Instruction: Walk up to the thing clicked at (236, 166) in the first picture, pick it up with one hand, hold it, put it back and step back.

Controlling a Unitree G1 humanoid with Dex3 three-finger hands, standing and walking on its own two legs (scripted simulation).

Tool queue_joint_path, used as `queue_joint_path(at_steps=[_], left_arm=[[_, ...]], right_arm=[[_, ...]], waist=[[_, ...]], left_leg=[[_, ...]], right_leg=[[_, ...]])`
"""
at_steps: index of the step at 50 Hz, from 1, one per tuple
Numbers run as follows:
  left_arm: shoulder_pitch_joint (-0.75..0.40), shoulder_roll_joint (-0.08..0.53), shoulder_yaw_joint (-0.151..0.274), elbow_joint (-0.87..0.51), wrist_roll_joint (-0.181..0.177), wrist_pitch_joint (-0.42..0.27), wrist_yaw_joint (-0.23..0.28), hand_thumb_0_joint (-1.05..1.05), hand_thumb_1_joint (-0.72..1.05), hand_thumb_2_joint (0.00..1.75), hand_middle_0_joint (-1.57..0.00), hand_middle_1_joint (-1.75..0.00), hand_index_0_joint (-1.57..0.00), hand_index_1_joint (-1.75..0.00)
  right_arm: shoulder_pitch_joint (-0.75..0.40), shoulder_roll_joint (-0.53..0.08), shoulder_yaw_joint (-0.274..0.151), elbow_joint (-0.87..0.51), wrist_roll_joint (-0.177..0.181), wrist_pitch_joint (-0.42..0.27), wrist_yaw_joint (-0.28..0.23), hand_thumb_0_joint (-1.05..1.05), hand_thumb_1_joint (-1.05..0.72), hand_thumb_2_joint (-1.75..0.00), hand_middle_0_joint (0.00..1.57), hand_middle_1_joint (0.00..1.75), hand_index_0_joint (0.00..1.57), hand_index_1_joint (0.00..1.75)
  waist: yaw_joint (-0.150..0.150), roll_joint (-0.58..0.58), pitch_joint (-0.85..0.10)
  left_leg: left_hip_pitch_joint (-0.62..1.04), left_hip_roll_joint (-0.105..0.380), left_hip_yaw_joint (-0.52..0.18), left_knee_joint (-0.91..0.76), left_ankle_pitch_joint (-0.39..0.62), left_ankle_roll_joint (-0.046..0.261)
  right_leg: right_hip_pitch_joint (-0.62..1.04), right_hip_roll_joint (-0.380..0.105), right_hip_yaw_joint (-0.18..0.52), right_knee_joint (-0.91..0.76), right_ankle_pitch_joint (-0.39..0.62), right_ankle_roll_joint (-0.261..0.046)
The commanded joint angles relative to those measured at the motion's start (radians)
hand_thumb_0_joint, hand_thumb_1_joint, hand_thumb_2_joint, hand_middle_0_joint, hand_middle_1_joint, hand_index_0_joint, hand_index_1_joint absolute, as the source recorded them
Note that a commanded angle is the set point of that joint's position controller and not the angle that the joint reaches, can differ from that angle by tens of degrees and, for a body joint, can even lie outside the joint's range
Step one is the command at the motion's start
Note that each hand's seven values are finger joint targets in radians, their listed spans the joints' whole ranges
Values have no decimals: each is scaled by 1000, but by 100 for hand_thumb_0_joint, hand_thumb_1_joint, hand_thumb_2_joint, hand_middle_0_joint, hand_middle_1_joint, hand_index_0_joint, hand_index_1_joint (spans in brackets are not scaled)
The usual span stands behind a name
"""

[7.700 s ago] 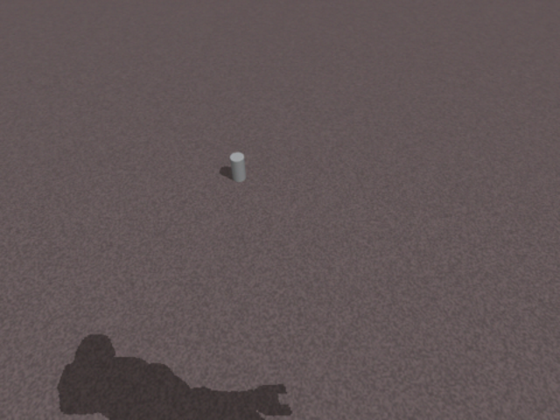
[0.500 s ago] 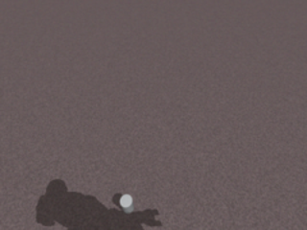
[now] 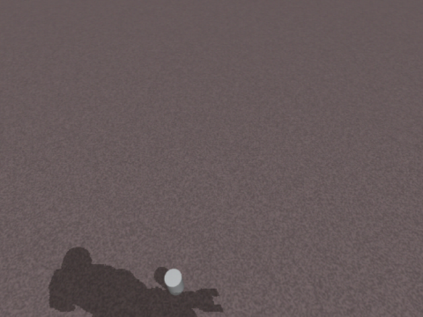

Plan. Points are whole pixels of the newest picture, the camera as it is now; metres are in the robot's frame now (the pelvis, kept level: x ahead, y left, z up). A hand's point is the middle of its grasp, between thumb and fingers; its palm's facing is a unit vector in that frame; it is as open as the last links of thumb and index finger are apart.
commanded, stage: stand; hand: left
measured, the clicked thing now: (174, 282) +0.36 +0.16 -0.71
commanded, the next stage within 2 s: go down in 0.18 s
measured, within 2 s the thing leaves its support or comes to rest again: neither
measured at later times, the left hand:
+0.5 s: hand out of the picture +0.14 +0.25 -0.16, palm faces +0.04 -0.95 -0.32, open 10.5 cm
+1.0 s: hand out of the picture +0.13 +0.27 -0.19, palm faces +0.05 -0.95 -0.32, open 16.7 cm
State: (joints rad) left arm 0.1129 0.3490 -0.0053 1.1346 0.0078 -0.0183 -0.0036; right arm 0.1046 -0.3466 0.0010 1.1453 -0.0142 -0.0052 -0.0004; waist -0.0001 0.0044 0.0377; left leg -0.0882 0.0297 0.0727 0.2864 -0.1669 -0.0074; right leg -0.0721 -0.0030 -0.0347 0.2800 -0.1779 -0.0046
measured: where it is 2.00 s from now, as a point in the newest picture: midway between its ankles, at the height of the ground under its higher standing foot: outside the picture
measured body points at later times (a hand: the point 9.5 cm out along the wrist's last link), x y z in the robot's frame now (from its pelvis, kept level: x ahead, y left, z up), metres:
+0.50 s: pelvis -0.02 +0.00 -0.01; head +0.05 +0.01 +0.43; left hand +0.14 +0.30 -0.14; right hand +0.08 -0.27 -0.14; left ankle -0.01 +0.12 -0.75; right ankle -0.02 -0.11 -0.75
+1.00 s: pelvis -0.01 +0.01 -0.07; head +0.07 +0.03 +0.38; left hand +0.13 +0.32 -0.17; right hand +0.15 -0.24 -0.16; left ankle -0.01 +0.12 -0.75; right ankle -0.02 -0.11 -0.75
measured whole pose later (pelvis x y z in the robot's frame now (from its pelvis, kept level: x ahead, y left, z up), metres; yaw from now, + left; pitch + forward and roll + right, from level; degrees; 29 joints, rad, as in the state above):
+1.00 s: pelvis -0.01 +0.01 -0.07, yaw +1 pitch +14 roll -2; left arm 0.22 0.32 0.18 0.53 0.05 0.16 -0.07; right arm 0.22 -0.25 -0.02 0.60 0.02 -0.11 -0.06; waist -0.02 0.00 -0.09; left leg -0.75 0.04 0.03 0.97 -0.46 0.02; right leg -0.70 -0.02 -0.07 0.92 -0.46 0.01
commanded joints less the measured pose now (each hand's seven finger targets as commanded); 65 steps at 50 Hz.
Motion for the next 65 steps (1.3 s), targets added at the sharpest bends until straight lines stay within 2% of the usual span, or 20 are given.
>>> queue_joint_path(at_steps=[1, 13, 14, 15, 16, 17, 18, 19, 20, 22, 24, 27, 30, 37, 43, 44, 46, 49, 52, 65], left_arm=[[-37, 214, 38, -59, 0, -16, 17, 0, 90, 90, -20, -30, -20, -30], [-36, 212, 38, -59, 2, -16, 16, 0, 90, 90, -20, -30, -20, -30], [-31, 216, 39, -57, 1, -16, 17, 0, 82, 82, -12, -22, -12, -22], [-382, 38, 42, -408, -49, -104, 32, 0, 74, 74, -4, -14, -4, -14], [-481, 99, 64, -338, -44, -90, 36, 0, 66, 66, -1, -6, -2, -6], [-285, 209, 137, -143, -21, -45, 44, 0, 58, 58, -1, -7, -2, -7], [-221, 196, 145, -91, -15, -30, 29, 0, 50, 50, -1, -9, -1, -9], [-283, 217, 145, -129, 8, -30, 17, 0, 42, 42, -2, -8, -1, -9], [-297, 275, 192, -166, 24, -40, 12, 0, 34, 34, -2, -9, -1, -10], [-132, 241, 216, -100, 65, -20, -14, 0, 23, 29, -2, -10, -2, -10], [-56, 225, 242, -134, 79, -3, -24, 0, 15, 23, -4, -9, -5, -9], [-123, 204, 222, -258, 81, 39, -17, 0, -1, 18, -6, -9, -6, -9], [-84, 196, 233, -291, 71, 82, -16, 0, -19, 16, -7, -9, -6, -9], [-73, 164, 226, -470, 44, 96, -39, 0, -44, 14, -8, -11, -6, -13], [48, 201, 271, -684, 47, 112, -46, 0, -46, 14, -9, -11, -6, -13], [70, 182, 255, -676, 48, 124, -49, 0, -48, 14, -9, -12, -7, -14], [92, 193, 272, -731, 48, 142, -46, 0, -46, 12, -9, -9, -6, -11], [135, 184, 263, -786, 43, 173, -48, 0, -46, 12, -8, -8, -6, -10], [158, 164, 262, -808, 34, 197, -51, 0, -46, 12, -8, -9, -6, -11], [273, 156, 291, -956, 7, 201, -68, 0, -44, 13, -7, -9, -5, -10]], right_arm=[[-42, -215, -34, -58, 3, -27, -9, 0, -90, -90, 20, 30, 20, 30], [-35, -215, -36, -57, 2, -27, -10, 0, -90, -90, 20, 30, 20, 30], [-36, -214, -36, -56, 4, -27, -9, 0, -93, -90, 20, 29, 20, 29], [3, -46, 5, -344, 75, -75, -31, 0, -93, -91, 20, 30, 20, 30], [52, -79, -4, -298, 77, -74, -39, 0, -92, -91, 20, 30, 20, 30], [83, -110, -18, -279, 74, -63, -44, 0, -92, -91, 20, 30, 20, 30], [97, -108, -29, -306, 71, -52, -41, 0, -93, -91, 20, 30, 20, 30], [106, -109, -42, -331, 63, -52, -45, 0, -95, -92, 20, 30, 20, 30], [129, -108, -58, -346, 59, -59, -52, 0, -92, -91, 20, 30, 20, 30], [173, -101, -77, -379, 41, -65, -43, 0, -91, -91, 20, 30, 20, 30], [172, -88, -85, -430, 38, -68, -39, 0, -89, -90, 20, 30, 20, 30], [137, -76, -80, -495, 43, -68, -43, 0, -85, -89, 20, 30, 20, 30], [123, -79, -80, -541, 46, -76, -41, 0, -83, -88, 20, 30, 20, 30], [142, -68, -80, -596, 42, -115, -47, 0, -78, -87, 20, 30, 20, 30], [142, -62, -85, -647, 39, -145, -61, 0, -77, -87, 20, 30, 20, 30], [137, -63, -83, -651, 39, -148, -63, 0, -78, -87, 20, 30, 20, 30], [137, -61, -84, -659, 37, -153, -69, 0, -77, -87, 20, 30, 20, 30], [132, -56, -78, -677, 36, -161, -74, 0, -77, -87, 20, 30, 20, 30], [133, -51, -76, -692, 34, -171, -81, 0, -77, -87, 20, 30, 20, 30], [129, -42, -77, -749, 25, -204, -81, 0, -79, -87, 20, 30, 20, 30]], waist=[[-2, 3, -61], [-4, -1, -67], [-3, 1, -62], [-122, 24, 57], [-86, -25, 0], [-58, -26, 2], [-37, -43, 4], [-34, -45, -71], [-22, -7, -157], [-4, -23, -257], [31, 13, -318], [17, 50, -291], [1, 23, -230], [-30, 8, -240], [-21, 81, -367], [-32, 71, -345], [-30, 79, -365], [-29, 72, -357], [-49, 43, -345], [-33, 90, -395]], left_leg=[[39, 132, -116, -32, 153, 23], [36, 129, -113, -33, 154, 23], [38, 131, -118, -35, 153, 22], [-129, -31, -5, 39, 5, 28], [-108, -26, -13, 51, -5, 32], [-142, -36, -14, 68, -22, 33], [-174, -29, -13, 104, -2, 31], [-173, -30, -17, 135, 23, 33], [-166, -33, -20, 160, 50, 31], [-209, -40, -32, 232, 115, 29], [-223, -51, -31, 260, 156, 20], [-249, -49, -38, 264, 109, 13], [-306, -29, -54, 305, 59, 12], [-416, -16, -69, 425, -28, 16], [-414, -10, -80, 518, 35, 13], [-425, -5, -89, 523, 29, 11], [-431, -4, -93, 541, 35, 12], [-467, -4, -98, 570, 47, 15], [-505, -7, -96, 607, 36, 22], [-591, 3, -132, 685, 15, 12]], right_leg=[[-22, -144, 107, -40, 170, -18], [-17, -147, 110, -39, 171, -19], [-19, -144, 106, -39, 167, -18], [-241, -6, 33, 23, 72, -8], [-178, -6, 17, 29, 41, -5], [-183, -5, 8, 36, 5, -13], [-212, 1, 5, 70, 8, -14], [-217, 2, 4, 101, 28, -17], [-192, -7, 14, 135, 74, -14], [-182, -9, 11, 212, 136, -16], [-163, -8, 12, 248, 161, -20], [-212, -3, 7, 252, 104, -22], [-320, 13, -10, 295, 27, -26], [-456, 13, -11, 421, -54, -21], [-517, 7, -6, 516, -12, -20], [-540, 11, -13, 528, -23, -19], [-551, 10, -12, 537, -24, -19], [-566, 10, -15, 563, -20, -18], [-579, 8, -14, 575, -12, -12], [-703, 15, -29, 703, -69, -19]])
